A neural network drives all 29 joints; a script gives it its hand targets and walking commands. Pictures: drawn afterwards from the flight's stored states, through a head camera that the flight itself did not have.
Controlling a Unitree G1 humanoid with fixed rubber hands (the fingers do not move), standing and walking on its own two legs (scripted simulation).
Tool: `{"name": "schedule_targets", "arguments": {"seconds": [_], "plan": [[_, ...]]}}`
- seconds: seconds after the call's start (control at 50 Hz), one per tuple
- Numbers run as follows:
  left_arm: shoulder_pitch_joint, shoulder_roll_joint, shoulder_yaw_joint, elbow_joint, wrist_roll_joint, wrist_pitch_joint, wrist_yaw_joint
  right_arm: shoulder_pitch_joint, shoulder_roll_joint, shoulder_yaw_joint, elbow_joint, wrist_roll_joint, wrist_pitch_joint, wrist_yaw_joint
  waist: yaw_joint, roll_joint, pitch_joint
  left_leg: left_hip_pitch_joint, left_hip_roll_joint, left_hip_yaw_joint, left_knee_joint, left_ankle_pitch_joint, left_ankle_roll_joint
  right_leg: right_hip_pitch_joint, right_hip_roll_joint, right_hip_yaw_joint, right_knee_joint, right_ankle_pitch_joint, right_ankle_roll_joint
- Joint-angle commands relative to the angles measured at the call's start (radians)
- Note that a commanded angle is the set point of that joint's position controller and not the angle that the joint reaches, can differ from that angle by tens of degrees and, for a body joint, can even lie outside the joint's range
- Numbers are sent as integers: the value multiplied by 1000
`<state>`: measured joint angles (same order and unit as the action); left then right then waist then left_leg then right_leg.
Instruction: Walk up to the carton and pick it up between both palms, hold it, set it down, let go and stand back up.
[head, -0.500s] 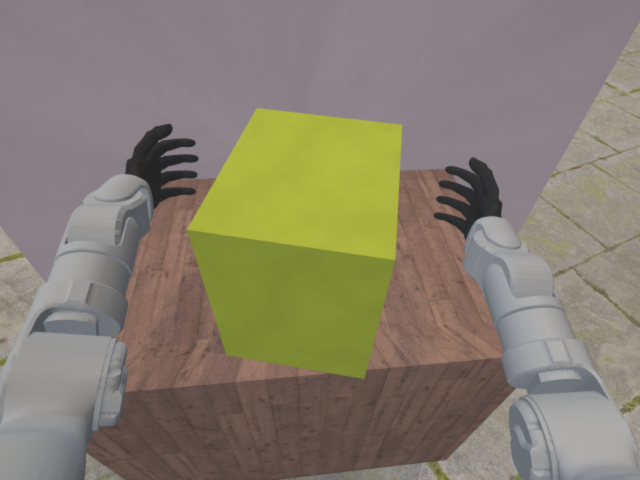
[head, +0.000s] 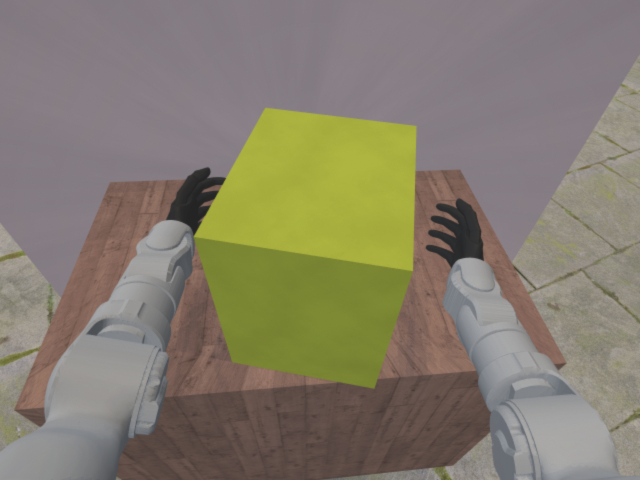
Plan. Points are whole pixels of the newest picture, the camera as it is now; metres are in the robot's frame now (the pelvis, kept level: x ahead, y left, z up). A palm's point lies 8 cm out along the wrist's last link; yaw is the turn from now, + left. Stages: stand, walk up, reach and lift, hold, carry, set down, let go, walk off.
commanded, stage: reach and lift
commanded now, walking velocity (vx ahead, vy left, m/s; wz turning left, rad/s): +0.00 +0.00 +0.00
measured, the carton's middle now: (320, 249) +0.44 -0.04 +0.03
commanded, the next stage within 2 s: none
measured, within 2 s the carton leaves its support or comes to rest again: leaves its support in 2.00 s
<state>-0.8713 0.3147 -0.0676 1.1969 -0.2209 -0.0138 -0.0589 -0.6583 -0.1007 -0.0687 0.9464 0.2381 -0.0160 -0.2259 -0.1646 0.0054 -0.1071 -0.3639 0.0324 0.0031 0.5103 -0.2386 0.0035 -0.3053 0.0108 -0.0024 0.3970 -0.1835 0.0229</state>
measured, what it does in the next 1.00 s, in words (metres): stands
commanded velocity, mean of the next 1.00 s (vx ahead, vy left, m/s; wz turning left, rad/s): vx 0.00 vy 0.00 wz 0.00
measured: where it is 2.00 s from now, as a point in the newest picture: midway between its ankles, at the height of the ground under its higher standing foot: outside the picture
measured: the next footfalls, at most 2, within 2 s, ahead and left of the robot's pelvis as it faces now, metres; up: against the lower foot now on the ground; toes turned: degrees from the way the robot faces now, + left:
none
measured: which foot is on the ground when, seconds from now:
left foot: down 0.00-1.00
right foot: down 0.00-1.00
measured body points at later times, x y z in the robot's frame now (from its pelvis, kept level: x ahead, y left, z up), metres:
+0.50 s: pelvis -0.01 -0.01 +0.00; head +0.01 +0.02 +0.45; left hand +0.45 +0.12 +0.10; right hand +0.38 -0.20 +0.09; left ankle +0.01 +0.11 -0.74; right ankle +0.01 -0.14 -0.74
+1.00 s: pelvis -0.01 +0.00 +0.00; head +0.01 +0.03 +0.45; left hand +0.45 +0.12 +0.10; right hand +0.37 -0.20 +0.09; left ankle +0.01 +0.11 -0.74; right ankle +0.01 -0.14 -0.74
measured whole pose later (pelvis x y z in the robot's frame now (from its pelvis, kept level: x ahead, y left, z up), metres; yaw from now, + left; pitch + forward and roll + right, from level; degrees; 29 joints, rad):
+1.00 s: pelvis -0.01 +0.00 +0.00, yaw -1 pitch +7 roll -2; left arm -0.90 0.21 0.08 1.17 -0.05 -0.03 -0.01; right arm -0.72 0.01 -0.21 0.97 0.07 -0.08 -0.27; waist -0.14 -0.01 -0.10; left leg -0.39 0.03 0.02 0.49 -0.21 0.01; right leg -0.35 0.01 0.01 0.38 -0.15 0.03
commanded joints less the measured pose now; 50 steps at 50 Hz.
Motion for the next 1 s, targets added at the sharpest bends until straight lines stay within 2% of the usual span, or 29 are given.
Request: {"name": "schedule_targets", "arguments": {"seconds": [0.0,0.02,0.06,0.12,0.18,0.22,0.26,0.36,0.4,0.5,0.54,0.6,0.62,0.64,0.66,0.7,0.82,0.84,0.88,0.98], "plan": [[-501,161,57,-228,2,-91,21,-460,-151,4,-239,4,-110,0,21,95,-488,324,-29,-9,16,413,-72,47,43,-62,4,387,0],[-484,158,52,-237,1,-95,20,-445,-137,12,-263,3,-115,-5,19,90,-523,320,-32,-7,18,418,-70,63,42,-58,7,418,2],[-486,147,51,-188,-4,-101,19,-453,-123,15,-242,-4,-107,-6,18,50,-509,287,-34,-5,11,360,-55,57,36,-52,11,399,7],[-493,144,49,-207,-19,-120,20,-455,-112,26,-292,-11,-108,-12,11,31,-570,257,-37,-2,5,337,-43,76,25,-42,18,439,13],[-496,116,35,-188,-14,-130,20,-446,-83,23,-248,-26,-100,-20,-8,54,-568,262,-36,1,3,326,-45,39,21,-43,15,429,12],[-508,103,32,-196,-18,-130,15,-451,-59,33,-245,-17,-102,-28,-11,57,-563,255,-38,2,12,341,-46,47,17,-39,14,452,12],[-497,77,35,-153,-3,-124,10,-448,-39,38,-199,-25,-94,-35,-10,60,-530,250,-35,2,4,327,-44,29,14,-39,10,441,12],[-527,40,62,-129,48,-112,15,-490,5,-3,-142,-61,-91,-50,-19,65,-457,207,-30,5,-20,231,-39,9,7,-38,-9,339,10],[-529,24,85,-135,68,-109,19,-498,28,-16,-148,-80,-98,-57,-11,67,-455,202,-32,12,-21,225,-42,19,10,-36,-10,330,9],[-577,-20,94,-146,107,-98,42,-541,55,-79,-129,-136,-97,-63,-19,91,-459,216,-23,14,-33,163,-47,-26,14,-53,-21,227,-2],[-585,-50,85,-172,108,-98,50,-539,67,-90,-135,-148,-102,-60,-22,110,-489,242,-24,14,-31,180,-56,-33,19,-58,-25,221,-8],[-582,-68,94,-154,117,-83,55,-557,74,-93,-139,-154,-94,-54,-8,116,-477,254,-20,15,-38,167,-58,-38,21,-63,-30,181,-17],[-602,-67,94,-179,120,-86,59,-561,75,-99,-139,-161,-96,-53,-11,130,-495,251,-20,16,-38,169,-61,-38,22,-64,-28,180,-15],[-592,-70,95,-155,126,-79,60,-562,69,-108,-129,-162,-94,-53,-14,123,-463,255,-20,14,-42,167,-63,-40,24,-66,-28,175,-17],[-608,-74,98,-181,126,-84,63,-572,76,-99,-150,-164,-97,-52,-3,122,-494,253,-20,18,-39,178,-63,-29,24,-64,-26,184,-16],[-595,-90,91,-182,133,-81,65,-565,74,-99,-136,-164,-98,-47,-9,132,-479,285,-16,12,-32,220,-73,-40,30,-70,-28,200,-20],[-567,-129,111,-215,153,-78,61,-549,106,-81,-168,-163,-112,-40,14,111,-497,314,-16,13,-23,301,-72,-12,37,-64,-27,251,-20],[-572,-125,125,-194,162,-79,59,-555,107,-90,-146,-173,-106,-39,14,92,-464,295,-17,15,-27,269,-66,-15,36,-61,-30,220,-19],[-568,-149,126,-226,171,-79,56,-548,124,-85,-163,-178,-114,-40,13,89,-462,305,-18,17,-30,302,-66,4,40,-64,-31,255,-19],[-546,-193,145,-257,212,-78,38,-521,151,-104,-158,-213,-134,-34,6,100,-448,336,-18,18,-35,342,-74,27,41,-67,-45,267,-18]]}}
